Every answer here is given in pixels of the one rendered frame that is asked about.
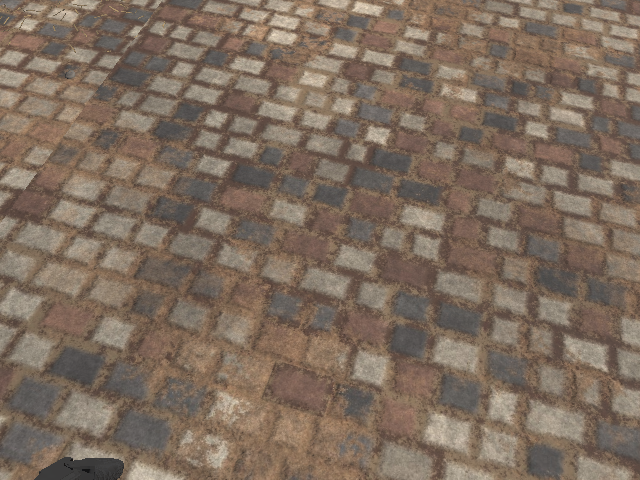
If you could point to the left robot hand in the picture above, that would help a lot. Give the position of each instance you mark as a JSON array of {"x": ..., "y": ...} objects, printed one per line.
[{"x": 85, "y": 469}]

